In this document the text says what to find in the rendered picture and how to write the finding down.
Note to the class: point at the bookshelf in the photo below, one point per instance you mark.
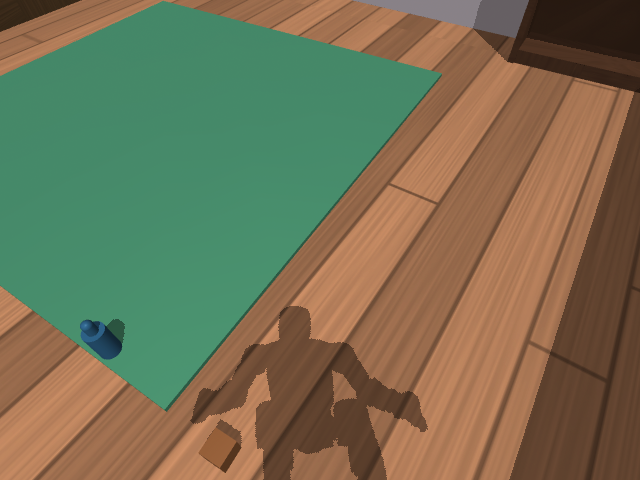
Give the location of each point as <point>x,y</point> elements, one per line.
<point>594,40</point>

